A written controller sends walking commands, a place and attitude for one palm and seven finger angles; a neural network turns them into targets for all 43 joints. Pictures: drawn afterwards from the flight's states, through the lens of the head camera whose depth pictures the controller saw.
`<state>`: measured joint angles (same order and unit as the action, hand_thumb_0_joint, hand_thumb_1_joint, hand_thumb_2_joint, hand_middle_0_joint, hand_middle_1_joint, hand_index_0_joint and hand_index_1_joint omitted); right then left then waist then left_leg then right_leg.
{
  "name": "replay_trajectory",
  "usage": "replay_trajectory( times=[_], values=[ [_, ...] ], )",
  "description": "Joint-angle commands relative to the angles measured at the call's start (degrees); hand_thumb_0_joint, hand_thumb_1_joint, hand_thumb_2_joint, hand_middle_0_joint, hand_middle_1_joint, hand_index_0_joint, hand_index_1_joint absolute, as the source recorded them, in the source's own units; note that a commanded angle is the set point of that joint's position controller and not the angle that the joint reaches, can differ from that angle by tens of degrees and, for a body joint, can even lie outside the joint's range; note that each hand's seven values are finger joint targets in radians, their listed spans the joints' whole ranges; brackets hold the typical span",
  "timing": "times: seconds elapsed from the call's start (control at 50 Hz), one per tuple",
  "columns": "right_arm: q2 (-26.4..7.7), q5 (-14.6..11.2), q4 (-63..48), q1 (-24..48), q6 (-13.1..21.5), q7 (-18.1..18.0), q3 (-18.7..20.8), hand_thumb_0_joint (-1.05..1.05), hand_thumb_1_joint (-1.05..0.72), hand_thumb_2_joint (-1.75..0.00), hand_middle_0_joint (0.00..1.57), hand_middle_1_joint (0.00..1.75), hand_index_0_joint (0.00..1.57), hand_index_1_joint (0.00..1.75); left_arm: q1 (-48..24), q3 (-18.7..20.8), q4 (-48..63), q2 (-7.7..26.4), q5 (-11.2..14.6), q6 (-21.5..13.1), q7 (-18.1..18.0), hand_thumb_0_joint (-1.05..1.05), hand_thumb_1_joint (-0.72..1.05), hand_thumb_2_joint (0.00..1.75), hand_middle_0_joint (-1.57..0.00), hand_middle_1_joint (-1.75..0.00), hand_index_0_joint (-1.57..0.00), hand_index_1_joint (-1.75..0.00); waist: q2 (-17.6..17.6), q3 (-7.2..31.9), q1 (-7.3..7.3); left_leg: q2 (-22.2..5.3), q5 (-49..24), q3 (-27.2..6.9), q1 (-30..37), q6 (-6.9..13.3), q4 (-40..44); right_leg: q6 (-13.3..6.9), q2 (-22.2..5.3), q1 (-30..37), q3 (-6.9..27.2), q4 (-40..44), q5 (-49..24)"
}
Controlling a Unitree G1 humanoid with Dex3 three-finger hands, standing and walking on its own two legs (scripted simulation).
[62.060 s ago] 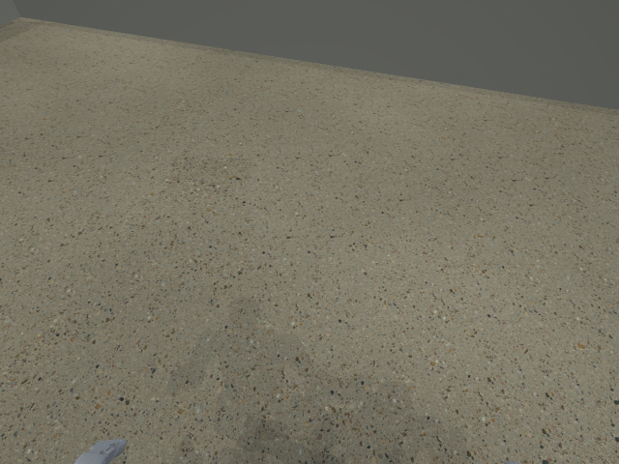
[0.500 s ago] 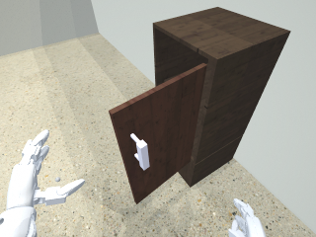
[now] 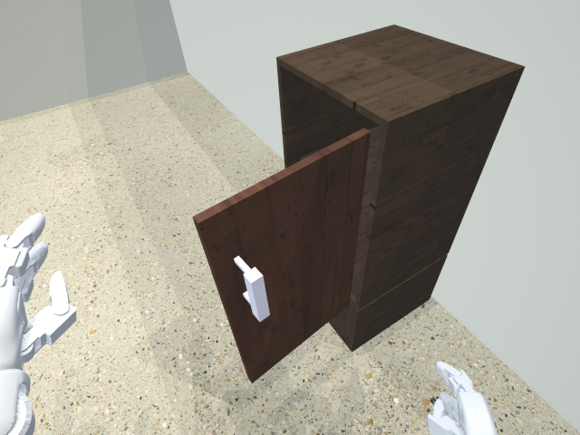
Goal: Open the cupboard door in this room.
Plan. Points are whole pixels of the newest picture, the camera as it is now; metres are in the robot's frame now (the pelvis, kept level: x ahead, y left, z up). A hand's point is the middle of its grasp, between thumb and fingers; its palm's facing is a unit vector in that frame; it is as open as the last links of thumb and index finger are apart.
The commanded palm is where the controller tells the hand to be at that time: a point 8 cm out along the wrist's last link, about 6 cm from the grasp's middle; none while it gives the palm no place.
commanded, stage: draw the hand back to the body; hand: left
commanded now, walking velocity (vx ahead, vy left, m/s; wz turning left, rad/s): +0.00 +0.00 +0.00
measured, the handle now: (250, 288) +0.36 +0.13 -0.04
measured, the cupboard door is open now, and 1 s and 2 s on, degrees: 97 97 97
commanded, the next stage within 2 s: step back with the hand held close in 0.20 s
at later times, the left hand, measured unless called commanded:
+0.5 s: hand (70, 327) +0.17 +0.25 +0.15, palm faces +0.40 -0.78 -0.48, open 7.4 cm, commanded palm +0.11 +0.30 +0.17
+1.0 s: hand out of the picture +0.11 +0.29 +0.15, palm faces +0.40 -0.76 -0.51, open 7.4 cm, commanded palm +0.04 +0.33 +0.17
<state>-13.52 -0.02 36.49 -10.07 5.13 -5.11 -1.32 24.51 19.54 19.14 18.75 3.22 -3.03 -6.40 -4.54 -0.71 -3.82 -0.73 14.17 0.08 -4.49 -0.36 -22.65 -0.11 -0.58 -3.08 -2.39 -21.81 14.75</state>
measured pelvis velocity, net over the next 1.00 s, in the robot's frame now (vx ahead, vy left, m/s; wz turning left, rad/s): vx -0.09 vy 0.02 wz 0.03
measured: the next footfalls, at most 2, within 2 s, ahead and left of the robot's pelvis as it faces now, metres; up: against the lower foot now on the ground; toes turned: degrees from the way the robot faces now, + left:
right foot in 1.56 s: -0.28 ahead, -0.11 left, +0.00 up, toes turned +1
right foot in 1.96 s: -0.24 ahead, -0.12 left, +0.00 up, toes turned +1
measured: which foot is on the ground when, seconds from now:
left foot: down 0.00-1.00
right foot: down 0.00-1.00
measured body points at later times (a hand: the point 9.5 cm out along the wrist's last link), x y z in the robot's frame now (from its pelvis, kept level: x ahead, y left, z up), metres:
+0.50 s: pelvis -0.02 -0.01 +0.00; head -0.02 -0.03 +0.45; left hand +0.15 +0.29 +0.18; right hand +0.16 -0.24 -0.09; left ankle -0.02 +0.12 -0.74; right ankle -0.03 -0.12 -0.74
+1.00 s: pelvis -0.09 +0.02 -0.01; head -0.08 +0.03 +0.44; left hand +0.08 +0.33 +0.17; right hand +0.09 -0.21 -0.08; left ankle -0.02 +0.12 -0.74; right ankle -0.03 -0.11 -0.74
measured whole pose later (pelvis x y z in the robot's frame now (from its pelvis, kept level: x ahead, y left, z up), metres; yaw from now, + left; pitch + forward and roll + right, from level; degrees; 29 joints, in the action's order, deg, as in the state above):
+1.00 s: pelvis -0.09 +0.02 -0.01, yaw +2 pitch -1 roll -2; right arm -12.5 -0.8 31.0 -10.1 1.6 -5.6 -0.4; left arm 31.1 23.7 28.2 24.4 0.9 -10.5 -7.8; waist -0.6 -2.9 0.6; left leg 0.3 9.6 -0.8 -21.3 2.1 -31.1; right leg 1.5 0.1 -18.2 -0.3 -28.2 10.1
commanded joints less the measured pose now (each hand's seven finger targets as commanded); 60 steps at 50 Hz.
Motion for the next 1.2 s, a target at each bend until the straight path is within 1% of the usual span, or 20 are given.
replay_trajectory(
  times=[0.0,0.04,0.18,0.28,0.3,0.32,0.34,0.36,0.38,0.44,0.52,0.64,0.74,0.88,0.96,1.02,1.06,1.12,1.14,1.18],
  values=[
    [-5.16,0.43,-8.86,7.18,2.79,-0.71,2.25,0.00,-0.90,-0.90,0.20,0.30,0.20,0.30,-5.78,6.43,12.49,11.63,-0.11,-3.92,-0.94,0.00,0.90,0.90,-0.20,-0.30,-0.20,-0.30,2.02,6.52,0.09,0.69,-16.04,1.51,2.28,1.78,2.35,-0.17,0.50,0.33,-0.07,3.30,-16.18],
    [-4.86,0.53,-8.75,7.72,3.19,-0.85,2.03,0.00,-0.90,-0.90,0.20,0.30,0.20,0.30,-6.55,6.90,13.62,12.42,-0.16,-4.19,-1.13,0.00,0.90,0.90,-0.20,-0.30,-0.20,-0.30,0.17,6.61,-0.07,0.88,-15.42,1.44,2.26,1.71,2.42,-0.24,0.31,0.62,0.16,3.56,-15.86],
    [-4.68,0.44,-7.57,7.84,4.20,-1.18,2.11,0.00,-0.90,-0.90,0.20,0.30,0.20,0.30,-5.88,6.88,11.49,12.03,-0.15,-4.74,-1.20,0.00,0.90,0.90,-0.20,-0.30,-0.20,-0.30,0.12,2.40,0.13,0.97,-12.57,1.69,1.97,1.71,3.12,-0.06,0.67,-1.73,0.31,5.63,-12.58],
    [-4.94,0.35,-7.33,8.03,4.35,-1.10,2.50,0.00,-0.90,-0.90,0.20,0.30,0.20,0.30,-5.46,6.16,9.02,11.01,0.22,-5.15,-0.63,0.00,0.90,0.90,-0.20,-0.30,-0.20,-0.30,2.50,1.13,0.19,0.71,-9.97,1.67,1.87,1.87,3.77,0.22,0.76,-2.71,0.68,6.91,-8.92],
    [-4.72,0.38,-8.40,8.82,4.89,-0.97,2.39,0.00,-0.90,-0.90,0.20,0.30,0.20,0.30,-7.53,6.30,16.07,12.03,0.27,-6.10,-0.61,0.00,0.90,0.90,-0.20,-0.30,-0.20,-0.30,1.46,3.65,-0.23,0.89,-10.55,1.29,2.79,1.99,3.56,0.19,0.66,-1.55,0.93,6.67,-9.56],
    [-4.97,-0.71,-10.62,7.77,3.42,-0.65,1.15,0.00,-0.90,-0.90,0.20,0.30,0.20,0.30,-16.25,14.83,18.69,21.53,-1.12,-8.96,-1.68,0.00,0.90,0.90,-0.20,-0.30,-0.20,-0.30,-0.88,-3.05,2.56,0.50,-6.15,0.46,-2.56,2.34,2.01,0.23,-1.72,-7.23,3.38,9.61,-9.61],
    [-5.34,0.11,-9.03,8.10,2.47,-0.76,2.33,0.00,-0.90,-0.90,0.20,0.30,0.20,0.30,-4.98,10.63,12.40,15.21,-0.75,-8.63,-0.96,0.00,0.90,0.90,-0.20,-0.30,-0.20,-0.30,4.87,-1.16,2.40,0.37,-7.00,-0.33,-3.88,2.51,-0.47,0.36,-2.85,-8.18,3.14,9.70,-9.68],
    [-5.53,0.19,-9.29,7.96,1.62,-0.31,2.77,0.00,-0.90,-0.90,0.20,0.30,0.20,0.30,1.24,8.54,10.22,12.83,-0.50,-7.71,-0.50,0.00,0.90,0.90,-0.20,-0.30,-0.20,-0.30,7.62,-0.79,2.44,0.38,-8.19,0.05,-3.06,2.56,-1.58,0.47,-3.23,-9.45,3.27,10.07,-10.33],
    [-5.82,0.11,-9.80,7.78,0.81,-0.06,3.00,0.00,-0.90,-0.90,0.20,0.30,0.20,0.30,2.65,7.36,11.15,11.67,-0.50,-7.38,-0.32,0.00,0.90,0.90,-0.20,-0.30,-0.20,-0.30,7.16,0.15,2.71,0.16,-8.97,0.22,-3.05,2.42,-2.01,0.46,-3.57,-9.56,2.82,9.27,-11.38],
    [-6.32,0.00,-10.41,7.14,-0.62,-0.16,3.52,0.00,-0.90,-0.90,0.20,0.30,0.20,0.30,6.03,7.94,13.48,11.85,-0.10,-8.02,-0.60,0.00,0.90,0.90,-0.20,-0.30,-0.20,-0.30,2.11,5.36,3.24,-0.67,-14.75,0.07,-3.25,1.97,-1.25,0.37,-3.37,-6.93,1.61,5.23,-16.85],
    [-6.43,-0.39,-11.23,6.65,-2.17,-0.83,4.08,0.00,-0.90,-0.90,0.20,0.30,0.20,0.30,5.96,10.63,17.74,15.07,0.12,-8.40,-1.52,0.00,0.90,0.90,-0.20,-0.30,-0.20,-0.30,2.42,10.48,3.44,-1.24,-19.95,0.13,-2.97,1.68,-1.43,0.76,-2.77,-4.46,0.92,2.33,-21.53],
    [-6.15,-0.71,-12.53,6.70,-2.62,-1.64,4.27,0.00,-0.90,-0.90,0.20,0.30,0.20,0.30,5.94,10.78,20.12,15.64,0.19,-8.45,-2.39,0.00,0.90,0.90,-0.20,-0.30,-0.20,-0.30,2.62,10.74,3.43,-2.16,-20.85,-0.74,-5.03,1.71,-0.95,1.11,-1.87,-4.98,1.02,-0.26,-20.93],
    [-6.73,-0.73,-12.91,6.71,-2.59,-1.40,4.25,0.00,-0.90,-0.90,0.20,0.30,0.20,0.30,7.14,10.36,19.86,14.91,-0.06,-8.60,-2.86,0.00,0.90,0.90,-0.20,-0.30,-0.20,-0.30,0.89,7.97,3.48,-2.77,-12.28,-2.26,-12.04,2.08,1.38,0.97,-1.30,-4.56,1.43,-0.95,-13.85],
    [-7.65,-0.70,-13.99,6.82,-1.56,-1.05,4.10,0.00,-0.90,-0.90,0.20,0.30,0.20,0.30,6.38,11.20,19.74,14.44,-1.50,-10.49,-3.09,0.00,0.90,0.90,-0.20,-0.30,-0.20,-0.30,-2.72,2.85,3.63,-5.40,16.08,-6.46,-30.24,4.66,7.72,1.11,0.82,0.81,2.64,-5.56,-1.26],
    [-7.76,-0.40,-14.19,6.07,-0.22,-1.10,4.36,0.00,-0.90,-0.90,0.20,0.30,0.20,0.30,5.02,12.78,21.20,15.22,-2.64,-11.66,-3.11,0.00,0.90,0.90,-0.20,-0.30,-0.20,-0.30,-3.63,3.78,3.39,-7.12,23.17,-8.83,-37.08,6.14,8.59,1.41,2.46,5.02,3.31,-10.85,-1.04],
    [-7.63,-0.20,-13.96,5.31,0.97,-0.84,4.63,0.00,-0.90,-0.90,0.20,0.30,0.20,0.30,5.52,13.78,23.11,16.01,-2.67,-12.57,-3.01,0.00,0.90,0.90,-0.20,-0.30,-0.20,-0.30,-2.52,5.50,3.68,-5.42,22.57,-7.85,-34.39,5.75,4.22,0.72,1.69,1.73,5.82,-8.49,0.05],
    [-7.44,-0.01,-13.54,4.78,1.75,-0.71,4.76,0.00,-0.90,-0.90,0.20,0.30,0.20,0.30,6.21,13.90,24.30,15.86,-2.67,-13.31,-2.98,0.00,0.90,0.90,-0.20,-0.30,-0.20,-0.30,-1.14,4.93,3.96,-3.90,22.91,-6.04,-31.08,5.01,-0.58,-0.24,0.17,-4.84,9.02,-4.88,6.08],
    [-6.60,0.30,-10.67,3.01,1.83,-0.53,4.83,0.00,-0.90,-0.90,0.20,0.30,0.20,0.30,3.90,12.37,23.98,15.86,-1.84,-13.45,-3.82,0.00,0.90,0.90,-0.20,-0.30,-0.20,-0.30,7.96,4.21,4.75,1.31,11.20,-0.71,-13.65,1.07,-16.19,-3.79,-6.95,-25.76,14.66,6.62,12.68],
    [-5.78,0.24,-9.72,2.87,1.73,-0.45,4.57,0.00,-0.90,-0.90,0.20,0.30,0.20,0.30,2.74,10.78,23.61,15.00,-1.61,-13.26,-4.21,0.00,0.90,0.90,-0.20,-0.30,-0.20,-0.30,10.42,4.20,5.11,1.94,8.41,0.02,-8.88,0.44,-19.85,-4.56,-9.08,-30.64,14.43,8.39,12.81],
    [-5.74,0.20,-8.60,2.98,1.56,-0.69,4.43,0.00,-0.90,-0.90,0.20,0.30,0.20,0.30,0.80,10.17,22.01,15.03,-1.63,-12.87,-4.75,0.00,0.90,0.90,-0.20,-0.30,-0.20,-0.30,10.78,4.33,5.52,1.20,6.90,-0.16,-5.38,0.47,-17.34,-3.43,-8.37,-33.10,11.00,7.42,12.06]
  ],
)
